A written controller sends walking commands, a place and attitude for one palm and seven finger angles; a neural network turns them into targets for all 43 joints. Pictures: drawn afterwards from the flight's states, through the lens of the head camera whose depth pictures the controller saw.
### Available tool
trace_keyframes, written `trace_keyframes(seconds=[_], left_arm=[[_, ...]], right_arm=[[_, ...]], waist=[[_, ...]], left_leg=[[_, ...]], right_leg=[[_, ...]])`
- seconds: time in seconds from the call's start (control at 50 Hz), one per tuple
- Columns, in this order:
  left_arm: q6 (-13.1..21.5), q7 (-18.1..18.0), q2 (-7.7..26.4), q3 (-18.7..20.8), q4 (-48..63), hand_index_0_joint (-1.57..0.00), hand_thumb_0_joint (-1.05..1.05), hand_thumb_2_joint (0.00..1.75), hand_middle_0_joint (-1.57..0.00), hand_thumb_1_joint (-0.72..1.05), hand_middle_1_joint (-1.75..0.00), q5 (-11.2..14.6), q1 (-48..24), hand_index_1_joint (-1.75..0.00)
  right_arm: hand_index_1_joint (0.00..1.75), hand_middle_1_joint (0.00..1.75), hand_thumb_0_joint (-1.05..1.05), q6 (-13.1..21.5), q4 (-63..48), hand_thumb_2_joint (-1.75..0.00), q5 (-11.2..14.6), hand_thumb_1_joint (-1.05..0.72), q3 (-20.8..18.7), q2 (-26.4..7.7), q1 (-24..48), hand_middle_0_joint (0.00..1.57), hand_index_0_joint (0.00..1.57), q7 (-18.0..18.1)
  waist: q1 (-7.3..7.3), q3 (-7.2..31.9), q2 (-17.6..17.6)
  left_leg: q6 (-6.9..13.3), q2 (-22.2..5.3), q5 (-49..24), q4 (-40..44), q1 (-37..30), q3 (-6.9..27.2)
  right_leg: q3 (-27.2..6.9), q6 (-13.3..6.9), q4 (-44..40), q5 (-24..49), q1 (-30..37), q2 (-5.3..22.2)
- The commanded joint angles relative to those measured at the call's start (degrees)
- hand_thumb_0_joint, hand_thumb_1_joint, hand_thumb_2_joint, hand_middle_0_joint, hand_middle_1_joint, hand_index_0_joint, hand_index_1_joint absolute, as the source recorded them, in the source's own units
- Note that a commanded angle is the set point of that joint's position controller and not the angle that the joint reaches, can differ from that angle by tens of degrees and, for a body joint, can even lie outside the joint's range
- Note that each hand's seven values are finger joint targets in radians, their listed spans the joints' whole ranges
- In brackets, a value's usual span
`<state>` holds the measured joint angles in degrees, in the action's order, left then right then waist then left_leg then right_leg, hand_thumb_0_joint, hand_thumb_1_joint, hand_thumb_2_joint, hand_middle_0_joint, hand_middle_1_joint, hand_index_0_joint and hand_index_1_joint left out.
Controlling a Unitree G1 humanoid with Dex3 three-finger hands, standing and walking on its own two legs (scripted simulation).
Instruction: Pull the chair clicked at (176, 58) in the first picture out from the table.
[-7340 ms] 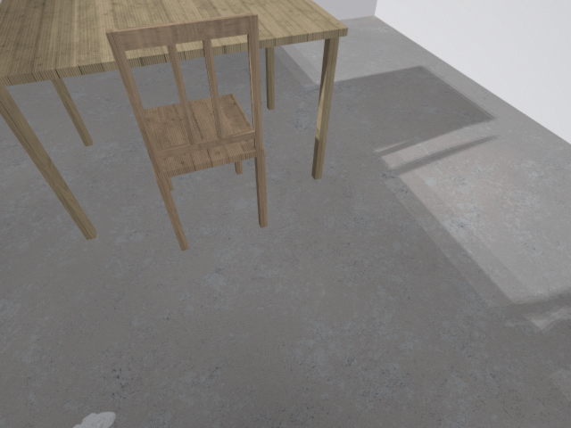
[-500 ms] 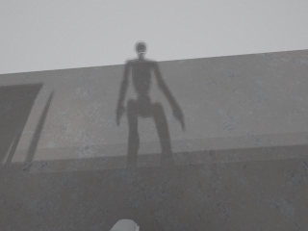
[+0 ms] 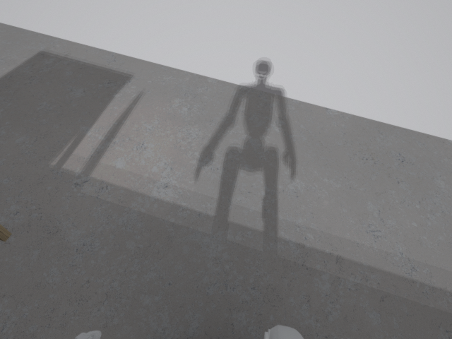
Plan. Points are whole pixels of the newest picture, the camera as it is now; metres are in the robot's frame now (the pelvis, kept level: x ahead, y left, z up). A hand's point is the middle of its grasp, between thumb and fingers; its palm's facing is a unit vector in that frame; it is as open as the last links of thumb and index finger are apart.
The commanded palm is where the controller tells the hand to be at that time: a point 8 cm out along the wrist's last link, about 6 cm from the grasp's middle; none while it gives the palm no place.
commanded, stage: turn to face it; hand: left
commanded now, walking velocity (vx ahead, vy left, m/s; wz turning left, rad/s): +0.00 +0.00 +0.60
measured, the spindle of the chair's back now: out of the picture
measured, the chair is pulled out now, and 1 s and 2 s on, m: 0.00 0.00 0.00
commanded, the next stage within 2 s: none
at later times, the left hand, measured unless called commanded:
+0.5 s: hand out of the picture +0.05 +0.16 -0.14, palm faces +0.28 -0.92 -0.28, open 7.4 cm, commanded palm none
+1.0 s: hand out of the picture -0.12 +0.23 -0.18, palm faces +0.60 -0.76 -0.25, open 7.4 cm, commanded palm none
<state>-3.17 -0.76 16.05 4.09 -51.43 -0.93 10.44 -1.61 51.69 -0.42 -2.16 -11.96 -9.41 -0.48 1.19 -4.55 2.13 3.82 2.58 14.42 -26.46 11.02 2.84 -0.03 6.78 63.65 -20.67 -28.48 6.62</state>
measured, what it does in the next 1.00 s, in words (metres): steps on the spot, turning left: right foot, then left foot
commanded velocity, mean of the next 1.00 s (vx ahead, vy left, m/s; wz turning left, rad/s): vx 0.00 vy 0.00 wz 0.60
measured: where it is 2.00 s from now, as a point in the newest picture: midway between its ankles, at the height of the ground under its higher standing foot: outside the picture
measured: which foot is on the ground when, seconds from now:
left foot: down 0.00-0.26, up 0.28-0.70, down 0.72-1.00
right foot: up 0.00-0.26, down 0.28-0.72, up 0.74-1.00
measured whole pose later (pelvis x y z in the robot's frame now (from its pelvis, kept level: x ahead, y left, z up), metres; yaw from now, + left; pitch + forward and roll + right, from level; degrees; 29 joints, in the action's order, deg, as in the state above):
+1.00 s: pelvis -0.04 +0.01 +0.00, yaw +35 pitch +0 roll -3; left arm -3.5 -0.8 16.8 4.2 -53.0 -0.9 11.5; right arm -1.0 51.4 -0.5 -2.2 -12.2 -9.5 0.0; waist 1.0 -4.3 2.2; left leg 4.3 2.7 13.6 -26.3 12.4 1.9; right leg 0.9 6.4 66.3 -20.6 -28.6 6.0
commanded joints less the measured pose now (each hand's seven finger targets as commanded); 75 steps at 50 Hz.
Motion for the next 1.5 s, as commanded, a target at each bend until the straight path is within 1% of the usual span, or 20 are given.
trace_keyframes(seconds=[0.0, 0.14, 0.2, 0.22, 0.26, 0.36, 0.6, 0.66, 0.68, 0.7, 0.72, 0.74, 0.86, 1.16, 1.3, 1.32, 1.34, 1.36, 1.38, 1.48], left_arm=[[1.3, -0.5, 4.4, 0.8, 5.8, -0.20, 0.00, 0.90, -0.20, 0.90, -0.30, 0.1, -3.3, -0.30], [2.2, -0.9, 3.0, 0.0, 8.0, -0.20, 0.00, 0.90, -0.20, 0.90, -0.30, 0.9, -6.8, -0.30], [2.9, -1.1, 3.7, 0.2, 6.7, -0.20, 0.00, 0.90, -0.20, 0.90, -0.30, 1.3, -1.4, -0.30], [3.5, -1.3, 5.3, 0.6, 6.1, -0.20, 0.00, 0.90, -0.20, 0.90, -0.30, 1.1, 0.9, -0.30], [3.8, -2.0, 12.7, 1.7, 6.1, -0.20, 0.00, 0.90, -0.20, 0.90, -0.30, -0.1, 3.0, -0.30], [3.5, -1.5, 4.7, -0.4, 8.2, -0.20, 0.00, 0.90, -0.20, 0.90, -0.30, 0.2, -6.8, -0.30], [2.9, -1.3, 9.3, 1.5, 4.2, -0.20, 0.00, 0.90, -0.20, 0.90, -0.30, -0.9, 3.8, -0.30], [2.4, -1.0, 9.7, 1.9, 3.7, -0.20, 0.00, 0.90, -0.20, 0.90, -0.30, -0.6, 3.2, -0.30], [2.0, -0.8, 8.7, 1.7, 3.8, -0.20, 0.00, 0.90, -0.20, 0.90, -0.30, -0.1, 3.7, -0.30], [1.6, -0.4, 5.1, 1.3, 5.6, -0.20, 0.00, 0.90, -0.20, 0.90, -0.30, 0.5, 3.7, -0.30], [1.2, -0.5, 2.8, 0.1, 7.8, -0.20, 0.00, 0.90, -0.20, 0.90, -0.30, 0.2, -0.1, -0.30], [0.8, -0.6, 4.3, 0.2, 8.0, -0.20, 0.00, 0.90, -0.20, 0.90, -0.30, -0.1, -1.7, -0.30], [1.1, 0.1, 5.0, 1.1, 2.8, -0.20, 0.00, 0.90, -0.20, 0.90, -0.30, -0.1, 1.4, -0.30], [1.5, -1.0, 3.6, 0.4, 6.9, -0.20, 0.00, 0.90, -0.20, 0.90, -0.30, 0.6, -7.9, -0.30], [2.6, -1.6, 3.8, 0.4, 6.1, -0.20, 0.00, 0.90, -0.20, 0.90, -0.30, 1.4, -0.9, -0.30], [3.1, -1.8, 5.6, 0.9, 5.7, -0.20, 0.00, 0.90, -0.20, 0.90, -0.30, 1.1, 1.1, -0.30], [3.7, -2.3, 10.8, 1.8, 5.9, -0.20, 0.00, 0.90, -0.20, 0.90, -0.30, 0.3, 1.3, -0.30], [3.3, -2.3, 12.2, 1.8, 6.6, -0.20, 0.00, 0.90, -0.20, 0.90, -0.30, -0.1, 1.5, -0.30], [3.0, -2.3, 10.9, 1.1, 7.3, -0.20, 0.00, 0.90, -0.20, 0.90, -0.30, 0.1, -0.4, -0.30], [3.8, -1.5, 4.6, -0.3, 7.4, -0.20, 0.00, 0.90, -0.20, 0.90, -0.30, 0.3, -4.5, -0.30]], right_arm=[[0.30, 0.30, 0.00, 1.0, -2.7, -0.90, -0.5, -0.90, -4.0, -12.9, -4.0, 0.20, 0.20, 0.9], [0.30, 0.30, 0.00, 0.5, -2.1, -0.90, -0.9, -0.90, -4.8, -13.2, -6.2, 0.20, 0.20, 1.3], [0.30, 0.30, 0.00, 0.4, -2.6, -0.90, -0.5, -0.90, -5.0, -12.8, -4.1, 0.20, 0.20, 1.1], [0.30, 0.30, 0.00, 0.4, -2.7, -0.90, 0.0, -0.90, -4.8, -11.3, -4.3, 0.20, 0.20, 0.9], [0.30, 0.30, 0.00, 0.1, -4.3, -0.90, 0.0, -0.90, -4.2, -7.2, -5.8, 0.20, 0.20, 0.7], [0.30, 0.30, 0.00, -2.3, 0.1, -0.90, -0.9, -0.90, -4.8, -7.8, -8.0, 0.20, 0.20, -1.1], [0.30, 0.30, 0.00, -1.3, -3.0, -0.90, 0.0, -0.90, -3.1, -5.9, 2.4, 0.20, 0.20, -1.4], [0.30, 0.30, 0.00, -0.4, -2.7, -0.90, 0.0, -0.90, -3.2, -7.1, -1.5, 0.20, 0.20, -1.2], [0.30, 0.30, 0.00, 0.1, -1.9, -0.90, -0.2, -0.90, -3.8, -9.3, -4.7, 0.20, 0.20, -1.2], [0.30, 0.30, 0.00, 0.8, -1.7, -0.90, -0.6, -0.90, -5.4, -16.2, -8.1, 0.20, 0.20, -0.9], [0.30, 0.30, 0.00, 0.6, -0.8, -0.90, -0.3, -0.90, -6.2, -20.4, -11.8, 0.20, 0.20, -0.3], [0.30, 0.30, 0.00, 0.3, -0.2, -0.90, -0.3, -0.90, -5.9, -19.6, -12.0, 0.20, 0.20, -0.1], [0.30, 0.30, 0.00, 1.4, -3.1, -0.90, -0.4, -0.90, -3.4, -13.0, -1.6, 0.20, 0.20, 1.4], [0.30, 0.30, 0.00, 0.6, -1.5, -0.90, -1.0, -0.90, -4.3, -12.5, -7.5, 0.20, 0.20, 1.4], [0.30, 0.30, 0.00, -0.1, -2.2, -0.90, -0.5, -0.90, -4.8, -11.9, -4.7, 0.20, 0.20, 1.0], [0.30, 0.30, 0.00, -0.1, -2.2, -0.90, -0.1, -0.90, -4.6, -10.2, -4.7, 0.20, 0.20, 0.8], [0.30, 0.30, 0.00, -0.1, -2.6, -0.90, 0.5, -0.90, -4.1, -6.5, -6.7, 0.20, 0.20, 0.5], [0.30, 0.30, 0.00, -0.3, -3.7, -0.90, -0.2, -0.90, -4.5, -7.6, -6.2, 0.20, 0.20, 0.7], [0.30, 0.30, 0.00, -0.8, -3.3, -0.90, -0.8, -0.90, -5.0, -8.8, -6.1, 0.20, 0.20, 0.4], [0.30, 0.30, 0.00, -2.4, 0.1, -0.90, -0.9, -0.90, -4.7, -7.3, -8.3, 0.20, 0.20, -1.2]], waist=[[-3.02, 5.0, -10.7], [-3.84, 8.1, -12.0], [-1.01, 10.5, -10.3], [0.04, 11.3, -7.0], [0.65, 11.4, 13.4], [-4.23, -0.3, 8.9], [1.11, 4.6, 11.7], [-1.18, 7.8, 9.3], [-3.03, 9.8, 2.6], [-5.27, 11.5, -15.6], [-6.91, 12.2, -21.6], [-6.68, 11.4, -14.0], [-1.90, 6.8, -9.5], [-4.21, 5.8, -9.6], [-0.75, 9.0, -9.6], [0.22, 9.4, -5.9], [0.12, 10.4, 9.6], [0.25, 9.0, 12.1], [-1.03, 6.3, 6.4], [-3.95, 0.8, 8.1]], left_leg=[[5.6, -14.2, -27.8, 6.5, -5.4, 14.9], [6.3, -13.6, -37.3, 1.8, -5.8, 22.4], [3.0, -10.3, -32.3, -2.1, -0.4, 22.2], [0.1, -7.8, -21.9, -4.9, 6.3, 20.3], [-7.5, 3.0, 21.3, -27.9, 23.8, 3.0], [-8.1, -3.4, 6.0, -46.2, 21.0, 0.4], [-8.5, -4.2, 11.8, -20.6, 13.7, -7.7], [-7.3, -3.4, 3.3, -6.2, 4.2, -9.1], [-6.5, -4.5, -5.4, 1.4, -4.4, -6.9], [-0.9, -18.7, -21.7, 5.4, -13.6, 12.6], [5.3, -27.0, -39.3, 5.9, -12.8, 22.0], [7.0, -27.4, -34.3, 4.9, -10.2, 17.5], [2.9, -14.9, -31.6, 6.0, -6.4, 8.5], [6.9, -14.3, -27.5, 5.7, -5.8, 23.9], [2.6, -8.7, -23.5, 0.7, 4.7, 25.6], [-0.2, -6.3, -13.5, -2.4, 11.3, 23.0], [-4.7, 0.1, 7.8, -14.2, 22.9, 12.6], [-7.0, 3.6, 19.4, -27.6, 24.0, 4.8], [-6.6, 1.2, 17.4, -36.0, 21.8, 5.7], [-8.3, -2.4, 4.8, -45.6, 21.2, 0.8]], right_leg=[[-0.6, 0.5, -4.1, -1.4, -3.0, -1.2], [-0.8, -1.1, -20.0, -5.2, 4.7, -5.3], [-0.3, -2.0, -36.0, 5.4, 16.8, -5.9], [-2.0, -2.4, -43.8, 12.6, 26.0, -2.7], [-22.8, -13.2, -46.4, 28.0, 32.2, 23.7], [-2.8, -11.0, -48.4, 11.9, 13.4, 10.8], [4.8, -13.6, -40.2, 29.1, 23.1, 14.9], [8.7, -10.1, -32.3, 28.1, 20.8, 14.5], [10.5, -7.3, -24.8, 22.3, 15.2, 12.8], [12.3, -2.4, -11.1, -2.9, 0.0, 4.8], [6.6, -0.9, -1.6, -20.4, -6.2, 0.8], [2.9, -2.0, 2.8, -16.8, -5.3, 2.3], [0.6, -0.6, 5.6, -0.6, -4.5, 0.7], [-2.3, -0.7, -11.2, -4.9, -0.7, -3.3], [-1.2, -2.8, -36.5, 5.8, 20.1, -6.5], [-3.9, -3.5, -43.5, 10.3, 28.4, -2.6], [-18.0, -7.9, -48.7, 9.8, 37.2, 12.6], [-25.0, -14.2, -49.5, 14.3, 28.5, 23.1], [-19.9, -15.7, -49.1, 12.8, 20.8, 21.0], [-2.7, -11.1, -47.8, 13.7, 15.4, 9.5]])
